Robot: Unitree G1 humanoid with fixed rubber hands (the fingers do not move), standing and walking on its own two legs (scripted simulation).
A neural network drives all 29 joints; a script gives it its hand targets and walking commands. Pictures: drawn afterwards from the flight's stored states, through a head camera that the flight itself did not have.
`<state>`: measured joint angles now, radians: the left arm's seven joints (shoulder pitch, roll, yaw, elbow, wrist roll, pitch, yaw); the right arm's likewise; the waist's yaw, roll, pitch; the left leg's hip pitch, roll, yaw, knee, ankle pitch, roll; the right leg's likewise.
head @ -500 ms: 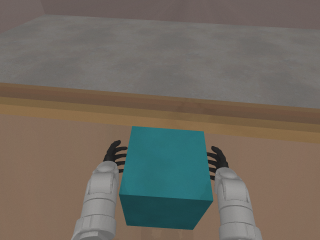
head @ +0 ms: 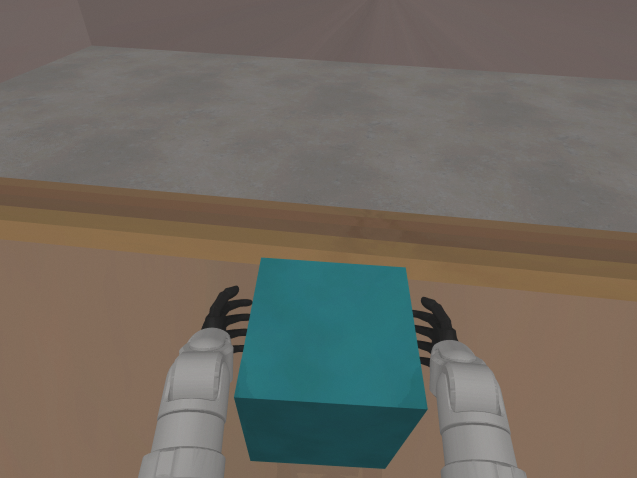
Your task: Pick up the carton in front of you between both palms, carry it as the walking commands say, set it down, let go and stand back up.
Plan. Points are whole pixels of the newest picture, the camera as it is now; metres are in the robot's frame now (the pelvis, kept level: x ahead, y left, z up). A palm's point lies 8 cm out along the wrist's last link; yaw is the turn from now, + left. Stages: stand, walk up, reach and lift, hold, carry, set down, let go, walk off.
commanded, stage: hold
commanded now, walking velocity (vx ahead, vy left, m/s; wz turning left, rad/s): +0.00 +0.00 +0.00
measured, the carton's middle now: (325, 367) +0.30 +0.00 -0.03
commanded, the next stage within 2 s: carry in 0.86 s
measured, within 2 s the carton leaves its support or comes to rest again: neither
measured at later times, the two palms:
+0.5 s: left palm (219, 344) +0.28 +0.14 +0.06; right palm (449, 356) +0.27 -0.16 +0.05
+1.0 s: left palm (212, 336) +0.29 +0.15 +0.06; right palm (440, 344) +0.28 -0.15 +0.06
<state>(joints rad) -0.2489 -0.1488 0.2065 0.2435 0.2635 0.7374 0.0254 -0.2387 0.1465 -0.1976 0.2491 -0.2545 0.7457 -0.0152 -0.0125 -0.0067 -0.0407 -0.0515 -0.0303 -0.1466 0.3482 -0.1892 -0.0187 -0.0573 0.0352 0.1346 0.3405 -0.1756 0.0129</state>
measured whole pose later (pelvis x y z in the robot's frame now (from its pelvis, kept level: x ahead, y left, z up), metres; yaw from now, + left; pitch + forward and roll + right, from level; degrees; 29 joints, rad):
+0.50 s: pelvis -0.02 +0.00 +0.00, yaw +0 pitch -8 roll +0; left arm -0.34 -0.17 0.29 0.34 0.32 0.74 0.02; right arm -0.33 0.17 -0.29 0.33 -0.32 0.76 0.00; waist -0.01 0.00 -0.02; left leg -0.06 -0.03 -0.14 0.39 -0.19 -0.03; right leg -0.08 0.04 0.13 0.39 -0.18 0.01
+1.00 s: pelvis +0.00 +0.00 +0.00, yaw +0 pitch -2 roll +0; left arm -0.24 -0.15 0.18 0.14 0.24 0.81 0.05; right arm -0.23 0.15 -0.18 0.16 -0.23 0.80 -0.02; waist 0.00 -0.01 -0.09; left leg -0.19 -0.01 -0.10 0.48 -0.34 -0.02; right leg -0.19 0.02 0.08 0.47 -0.34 0.01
